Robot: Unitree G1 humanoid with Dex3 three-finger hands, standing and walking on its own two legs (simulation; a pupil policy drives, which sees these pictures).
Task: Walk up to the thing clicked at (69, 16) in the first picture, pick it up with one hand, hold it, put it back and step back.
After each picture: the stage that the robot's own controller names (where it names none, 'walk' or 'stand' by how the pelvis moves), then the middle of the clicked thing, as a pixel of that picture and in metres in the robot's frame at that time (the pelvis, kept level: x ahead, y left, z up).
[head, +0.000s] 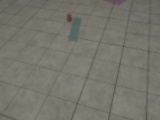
stand; (69, 17) +2.03 +0.14 -0.72
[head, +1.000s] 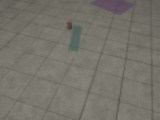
walk; (69, 25) +1.90 +0.09 -0.71
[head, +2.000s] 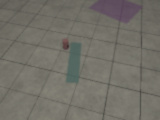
walk; (65, 44) +1.31 +0.13 -0.71
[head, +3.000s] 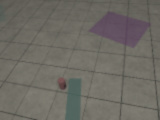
walk; (62, 83) +0.86 +0.22 -0.70
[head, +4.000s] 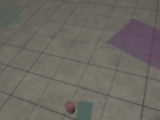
walk; (70, 108) +0.58 +0.22 -0.71
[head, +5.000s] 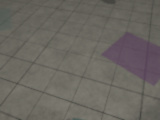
stand; out of the picture +0.47 +0.18 -0.72
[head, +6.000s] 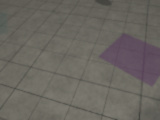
stand; out of the picture +0.45 +0.19 -0.72
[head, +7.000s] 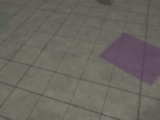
stand; out of the picture +0.47 +0.20 -0.73
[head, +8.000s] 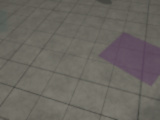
stand; out of the picture +0.45 +0.20 -0.73
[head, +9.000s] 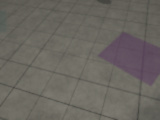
go down; out of the picture +0.44 +0.20 -0.73
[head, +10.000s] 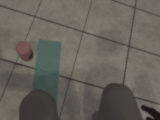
go down; (25, 52) +0.53 +0.23 -0.35
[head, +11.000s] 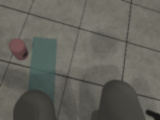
approach; (19, 50) +0.53 +0.24 -0.32
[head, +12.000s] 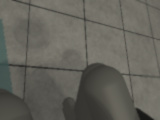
close in; out of the picture +0.52 +0.29 -0.23
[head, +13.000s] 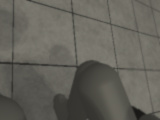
close; out of the picture +0.50 +0.30 -0.23
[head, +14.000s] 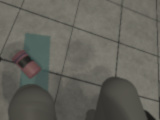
lift; (26, 64) +0.45 +0.19 -0.30
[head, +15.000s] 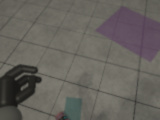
close; out of the picture +0.40 +0.14 -0.64
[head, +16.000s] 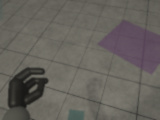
hold; out of the picture +0.37 +0.16 -0.70
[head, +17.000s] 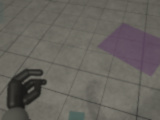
hold; out of the picture +0.38 +0.16 -0.71
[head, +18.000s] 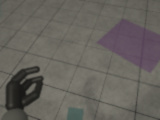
stand; out of the picture +0.38 +0.16 -0.70
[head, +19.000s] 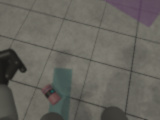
crouch; (51, 94) +0.42 +0.16 -0.52
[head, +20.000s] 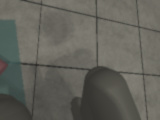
lower; out of the picture +0.45 +0.21 -0.28
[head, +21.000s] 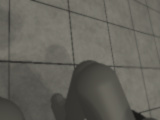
lower; out of the picture +0.45 +0.23 -0.25
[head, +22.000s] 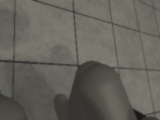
lower; out of the picture +0.46 +0.21 -0.25
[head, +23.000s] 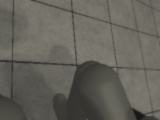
lower; out of the picture +0.48 +0.21 -0.26
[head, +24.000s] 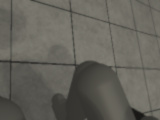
lower; out of the picture +0.49 +0.20 -0.26
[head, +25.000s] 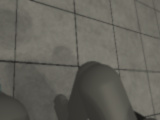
open; out of the picture +0.50 +0.19 -0.26
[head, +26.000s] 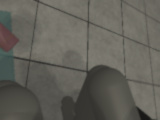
stand; (0, 35) +0.51 +0.17 -0.27
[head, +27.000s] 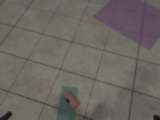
stand; (71, 100) +0.47 +0.06 -0.60
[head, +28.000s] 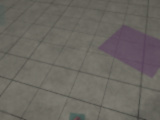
stand; out of the picture +0.46 +0.05 -0.69
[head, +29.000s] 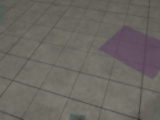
stand; out of the picture +0.45 +0.04 -0.69
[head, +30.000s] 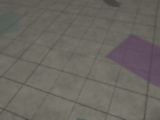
stand; out of the picture +0.47 +0.02 -0.75
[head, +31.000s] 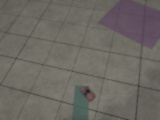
walk; (87, 93) +0.57 -0.01 -0.72
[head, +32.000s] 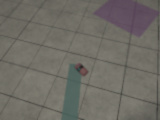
walk; (81, 69) +0.83 -0.01 -0.72
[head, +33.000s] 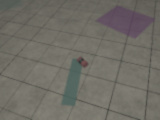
stand; (82, 62) +1.13 +0.05 -0.73
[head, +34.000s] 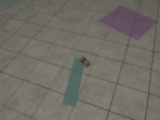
stand; (85, 61) +1.13 -0.02 -0.75
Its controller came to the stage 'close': yes
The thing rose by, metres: 0.01
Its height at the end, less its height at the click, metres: -0.02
